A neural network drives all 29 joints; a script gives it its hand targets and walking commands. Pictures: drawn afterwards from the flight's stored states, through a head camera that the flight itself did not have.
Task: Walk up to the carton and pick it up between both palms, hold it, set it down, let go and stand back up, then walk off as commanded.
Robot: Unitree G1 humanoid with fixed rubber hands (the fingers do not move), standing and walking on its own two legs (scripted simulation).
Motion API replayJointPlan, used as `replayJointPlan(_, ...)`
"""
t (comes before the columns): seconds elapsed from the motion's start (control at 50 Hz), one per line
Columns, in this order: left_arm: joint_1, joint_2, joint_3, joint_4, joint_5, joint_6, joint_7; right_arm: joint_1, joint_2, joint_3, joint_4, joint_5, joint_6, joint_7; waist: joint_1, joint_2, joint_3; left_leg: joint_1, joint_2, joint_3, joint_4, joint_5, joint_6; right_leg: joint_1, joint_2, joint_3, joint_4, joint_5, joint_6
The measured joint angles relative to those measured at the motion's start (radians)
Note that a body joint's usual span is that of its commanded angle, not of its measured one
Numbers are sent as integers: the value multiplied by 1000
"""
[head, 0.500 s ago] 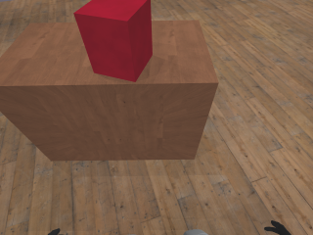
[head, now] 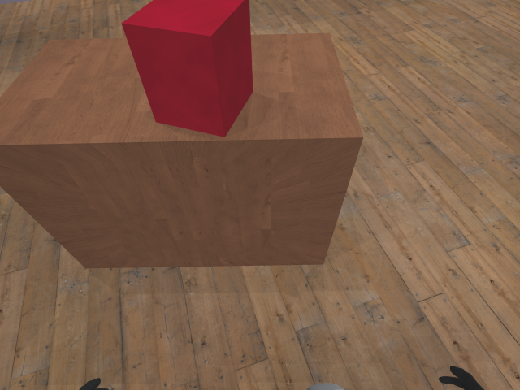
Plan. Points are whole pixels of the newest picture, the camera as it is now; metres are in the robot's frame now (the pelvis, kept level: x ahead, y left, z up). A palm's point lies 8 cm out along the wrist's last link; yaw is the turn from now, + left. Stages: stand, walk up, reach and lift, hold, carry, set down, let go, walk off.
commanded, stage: walk up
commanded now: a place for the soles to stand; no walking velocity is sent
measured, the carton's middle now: (198, 63) +0.81 +0.15 +0.07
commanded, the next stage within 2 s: none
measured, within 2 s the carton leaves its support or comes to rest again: neither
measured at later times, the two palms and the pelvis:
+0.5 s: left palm out of the picture +0.09 +0.32 -0.11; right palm out of the picture +0.08 -0.30 -0.11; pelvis +0.00 +0.01 +0.00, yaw +0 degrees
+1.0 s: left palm out of the picture +0.09 +0.31 -0.10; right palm out of the picture +0.09 -0.31 -0.11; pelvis +0.00 +0.00 +0.00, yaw -1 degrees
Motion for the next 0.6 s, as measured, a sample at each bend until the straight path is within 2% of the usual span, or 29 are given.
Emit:
replayJointPlan(0.08,-5,0,0,0,0,0,0,0,0,0,3,0,0,1,-2,0,10,4,-4,0,-1,-1,0,0,-3,0,8,0,0)
replayJointPlan(0.14,-6,3,0,0,0,0,0,0,0,0,6,0,0,1,-2,0,22,20,-4,0,-1,-5,1,1,-2,0,79,-89,0)
replayJointPlan(0.18,3,4,4,0,0,0,-1,0,0,0,8,0,0,1,-1,-1,5,9,-5,2,1,-8,1,3,-6,1,44,-94,0)
replayJointPlan(0.22,6,2,4,0,0,0,-1,-1,0,0,0,0,-1,1,2,5,9,3,-1,1,10,-12,0,4,-3,-1,15,-4,0)
replayJointPlan(0.26,12,-2,5,0,0,0,1,-1,0,0,-14,0,0,1,5,13,19,-2,5,-2,23,-21,0,4,5,-1,16,-9,0)
replayJointPlan(0.32,17,-2,5,0,0,0,5,-1,0,0,-19,0,2,1,5,15,23,-19,5,-15,65,-173,0,4,7,0,-1,-10,0)
replayJointPlan(0.34,16,-2,5,0,0,0,7,-1,0,0,-19,0,3,1,5,15,26,-19,5,-21,66,-186,0,4,7,0,-5,-8,0)
replayJointPlan(0.36,13,-2,5,0,0,0,8,0,0,0,-19,0,3,1,5,15,31,-17,5,-25,60,-177,0,4,7,-1,-7,-6,0)
replayJointPlan(0.42,3,-3,4,0,0,0,12,0,0,0,-13,0,3,1,3,14,44,-8,4,-25,9,35,0,4,6,-1,-3,-5,0)
replayJointPlan(0.46,-10,-3,4,0,0,0,12,0,0,0,-4,0,3,1,2,7,52,5,-7,-25,9,13,2,5,-2,-1,19,-4,0)
replayJointPlan(0.54,-21,-2,3,0,0,0,11,-1,0,0,0,0,3,1,2,5,47,29,-10,-25,9,-17,11,5,3,-1,123,-144,0)
replayJointPlan(0.58,-20,-1,3,0,0,0,8,-1,0,0,0,0,3,0,5,4,28,19,-11,-22,9,-16,11,9,-1,0,78,-149,0)
replayJointPlan(0.6,-20,-1,4,-1,0,0,7,-1,0,0,-2,0,3,-1,7,4,22,13,-13,-20,11,-16,11,19,-6,1,18,-106,0)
